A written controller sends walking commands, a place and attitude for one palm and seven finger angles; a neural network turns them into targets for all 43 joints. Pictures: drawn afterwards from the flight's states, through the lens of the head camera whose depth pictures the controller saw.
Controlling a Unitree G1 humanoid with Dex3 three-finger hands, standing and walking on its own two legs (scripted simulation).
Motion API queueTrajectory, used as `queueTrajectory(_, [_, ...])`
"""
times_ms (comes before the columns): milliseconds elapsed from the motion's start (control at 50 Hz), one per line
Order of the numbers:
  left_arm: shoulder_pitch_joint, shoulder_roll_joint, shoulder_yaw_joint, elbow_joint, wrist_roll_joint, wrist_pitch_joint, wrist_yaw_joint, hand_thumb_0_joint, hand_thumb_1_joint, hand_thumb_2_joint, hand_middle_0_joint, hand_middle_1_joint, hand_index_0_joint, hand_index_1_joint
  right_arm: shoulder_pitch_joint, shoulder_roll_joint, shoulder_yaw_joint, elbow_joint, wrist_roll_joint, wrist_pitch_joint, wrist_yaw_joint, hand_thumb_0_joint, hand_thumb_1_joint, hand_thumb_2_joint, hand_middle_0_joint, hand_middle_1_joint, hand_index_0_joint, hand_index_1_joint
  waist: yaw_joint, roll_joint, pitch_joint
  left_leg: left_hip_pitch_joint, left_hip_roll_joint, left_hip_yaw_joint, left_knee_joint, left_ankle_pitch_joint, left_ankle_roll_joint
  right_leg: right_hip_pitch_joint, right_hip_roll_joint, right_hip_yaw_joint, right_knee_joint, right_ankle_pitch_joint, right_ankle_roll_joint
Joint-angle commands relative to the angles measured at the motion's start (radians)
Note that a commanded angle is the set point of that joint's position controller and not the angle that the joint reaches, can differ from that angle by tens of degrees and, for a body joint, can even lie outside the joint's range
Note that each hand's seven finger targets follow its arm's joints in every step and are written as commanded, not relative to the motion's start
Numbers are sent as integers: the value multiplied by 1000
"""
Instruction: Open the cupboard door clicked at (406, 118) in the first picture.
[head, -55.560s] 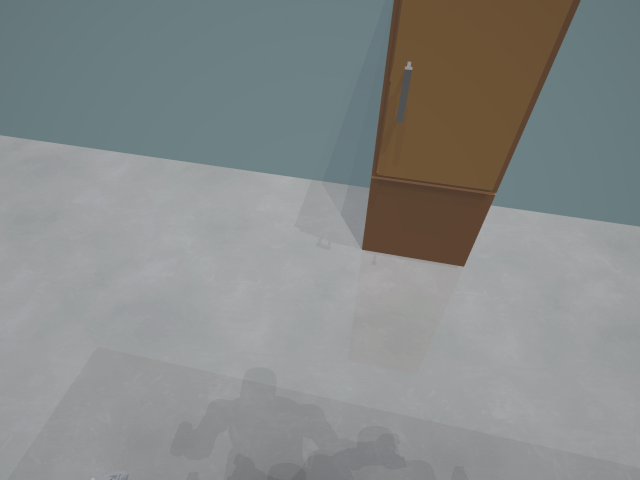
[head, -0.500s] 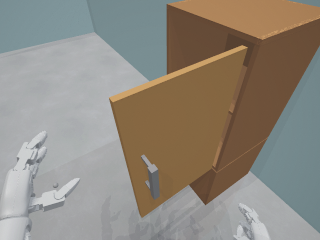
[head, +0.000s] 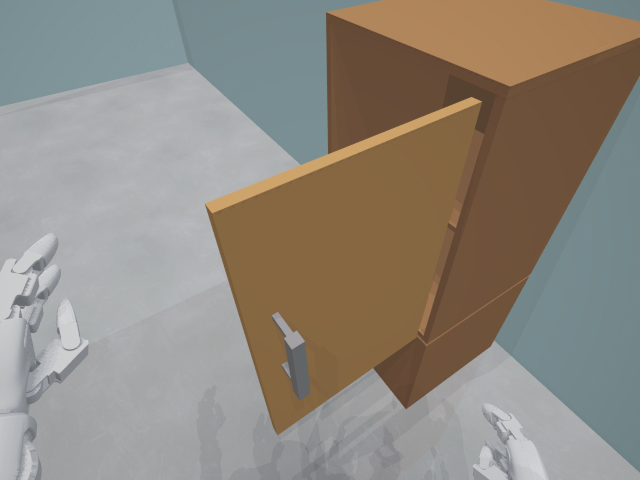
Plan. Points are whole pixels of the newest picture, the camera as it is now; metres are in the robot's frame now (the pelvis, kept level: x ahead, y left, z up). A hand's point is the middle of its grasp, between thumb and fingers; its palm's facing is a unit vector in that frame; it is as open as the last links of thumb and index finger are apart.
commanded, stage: draw the hand back to the body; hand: left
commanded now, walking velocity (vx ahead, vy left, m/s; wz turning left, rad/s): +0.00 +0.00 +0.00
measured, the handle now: (290, 357) +0.29 +0.09 -0.03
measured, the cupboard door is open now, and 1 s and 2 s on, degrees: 92 92 92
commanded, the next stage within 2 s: step back with the hand held close in 0.10 s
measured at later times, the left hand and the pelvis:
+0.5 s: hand (77, 348) +0.18 +0.27 +0.15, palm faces +0.35 -0.79 -0.50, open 7.4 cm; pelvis -0.03 +0.01 +0.00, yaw -2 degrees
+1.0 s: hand out of the picture +0.10 +0.29 +0.16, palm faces +0.49 -0.73 -0.48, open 7.4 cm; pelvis -0.11 +0.02 -0.03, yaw +1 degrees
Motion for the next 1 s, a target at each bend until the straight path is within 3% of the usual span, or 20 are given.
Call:
queueTrajectory(0, [-94, 210, 140, -236, 1, -76, 20, 0, 900, 900, -200, -300, -200, -300, -132, -93, -34, -159, 3, -65, -6, 0, -900, -900, 200, 300, 200, 300, -2, 3, -77, -71, -1, 14, -61, 297, 16, 93, -8, 12, -52, 206, -10])
queueTrajectory(120, [-91, 193, 128, -184, -2, -75, 16, 0, 900, 900, -200, -300, -200, -300, -140, -94, -36, -149, 5, -65, -5, 0, -900, -900, 200, 300, 200, 300, -4, -29, -31, -79, 2, 13, -76, 232, 17, 70, -5, 14, -80, 138, -9])
queueTrajectory(180, [-95, 188, 126, -192, -2, -80, 15, 0, 900, 900, -200, -300, -200, -300, -137, -93, -36, -147, 2, -65, -4, 0, -900, -900, 200, 300, 200, 300, -5, -23, -45, -75, 0, 14, -81, 227, 19, 79, -5, 14, -80, 136, -8])
queueTrajectory(200, [-185, 216, 134, -250, 0, -86, 18, 0, 900, 900, -200, -300, -200, -300, -149, -95, -35, -149, 3, -68, -5, 0, -900, -900, 200, 300, 200, 300, -7, 2, -64, -65, -2, 14, -79, 224, 20, 81, -6, 21, -83, 134, -8])
queueTrajectory(220, [-365, 377, 294, -273, 19, -146, 34, 0, 900, 900, -200, -300, -200, -300, -128, -96, -11, -184, 14, -52, -4, 0, -900, -900, 200, 300, 200, 300, -52, 42, 56, -154, 0, -4, -69, 115, 24, -19, -40, 117, -127, 144, -13])
queueTrajectory(240, [-190, 267, 222, -160, 13, -145, 22, 0, 900, 900, -200, -300, -200, -300, -120, -96, -27, -164, 7, -35, -9, 0, -900, -900, 200, 300, 200, 300, -59, -93, 29, -155, 5, -19, -43, 104, 30, -32, -56, 119, -141, 149, -12])
queueTrajectory(260, [-72, 218, 187, -117, 14, -138, 12, 0, 900, 900, -200, -300, -200, -300, -118, -110, -39, -170, 5, -20, -4, 0, -900, -900, 200, 300, 200, 300, -58, -127, -14, -123, 4, -10, -27, 136, 33, -31, -61, 126, -141, 182, -13])
queueTrajectory(280, [-41, 197, 160, -148, 16, -141, 6, 0, 900, 900, -200, -300, -200, -300, -123, -117, -42, -177, 2, -7, 1, 0, -900, -900, 200, 300, 200, 300, -63, -88, -43, -115, 6, 0, -24, 172, 30, -23, -66, 120, -125, 238, -14])
queueTrajectory(340, [4, 212, 169, -215, 18, -149, 14, 0, 900, 900, -200, -300, -200, -300, -126, -123, -47, -192, -1, 14, -1, 0, -900, -900, 200, 300, 200, 300, -63, 2, -134, -125, 23, -3, -44, 289, 20, 40, -63, 84, -44, 367, -9])
queueTrajectory(400, [42, 248, 208, -256, 19, -147, 26, 0, 900, 900, -200, -300, -200, -300, -125, -120, -59, -216, 2, 36, -4, 0, -900, -900, 200, 300, 200, 300, -61, -39, -191, -145, 35, -3, -31, 371, 16, 75, -54, 74, 6, 466, -1])
queueTrajectory(420, [45, 276, 235, -269, 20, -148, 32, 0, 900, 900, -200, -300, -200, -300, -132, -120, -62, -217, 1, 43, -8, 0, -900, -900, 200, 300, 200, 300, -58, -25, -202, -157, 33, -11, -29, 398, 14, 92, -57, 70, 23, 501, -4])
queueTrajectory(460, [71, 269, 235, -270, 17, -144, 36, 0, 900, 900, -200, -300, -200, -300, -129, -112, -63, -233, 7, 54, -9, 0, -900, -900, 200, 300, 200, 300, -60, -46, -202, -185, 36, -11, -26, 370, 14, 87, -55, 77, 36, 490, -1])
queueTrajectory(520, [71, 286, 256, -310, 20, -153, 42, 0, 900, 900, -200, -300, -200, -300, -139, -117, -69, -244, 7, 59, -14, 0, -900, -900, 200, 300, 200, 300, -57, -4, -187, -247, 43, -27, -38, 341, 20, 97, -46, 74, 73, 479, 2])
queueTrajectory(580, [87, 266, 248, -305, 25, -155, 45, 0, 900, 900, -200, -300, -200, -300, -128, -119, -69, -254, 8, 54, -14, 0, -900, -900, 200, 300, 200, 300, -57, 14, -151, -345, 67, -42, -76, 223, 38, 110, -24, 66, 125, 388, 17])
queueTrajectory(720, [30, 248, 240, -304, 55, -175, 58, 0, 900, 900, -200, -300, -200, -300, -102, -134, -71, -255, 7, 24, -17, 0, -900, -900, 200, 300, 200, 300, -70, 0, -43, -639, 75, -80, -99, -297, 87, 123, -28, 122, 160, 142, 13])
queueTrajectory(760, [-4, 241, 231, -307, 60, -182, 61, 0, 900, 900, -200, -300, -200, -300, -87, -137, -70, -254, 8, 13, -16, 0, -900, -900, 200, 300, 200, 300, -78, -31, -23, -646, 65, -82, -66, -356, 87, 64, -37, 149, 127, 26, 7])
queueTrajectory(820, [-38, 266, 254, -327, 67, -199, 67, 0, 900, 900, -200, -300, -200, -300, -79, -140, -70, -245, 3, -2, -19, 0, -900, -900, 200, 300, 200, 300, -78, -15, -23, -662, 70, -100, -68, -403, 91, 36, -30, 148, 123, -67, 7])
queueTrajectory(840, [-40, 255, 247, -333, 65, -203, 68, 0, 900, 900, -200, -300, -200, -300, -72, -132, -66, -245, 6, -6, -19, 0, -900, -900, 200, 300, 200, 300, -79, -23, -35, -662, 72, -106, -74, -398, 90, 44, -28, 138, 142, -54, 9])
queueTrajectory(920, [-19, 263, 273, -335, 71, -219, 70, 0, 900, 900, -200, -300, -200, -300, -77, -136, -71, -240, 8, -28, -15, 0, -900, -900, 200, 300, 200, 300, -72, 62, -61, -743, 96, -128, -100, -447, 107, 121, 6, 128, 245, 20, 16])
queueTrajectory(980, [-11, 253, 276, -330, 68, -226, 66, 0, 900, 900, -200, -300, -200, -300, -63, -133, -73, -235, 11, -38, -8, 0, -900, -900, 200, 300, 200, 300, -76, 13, -57, -772, 92, -122, -66, -455, 105, 123, 8, 154, 272, 60, 13])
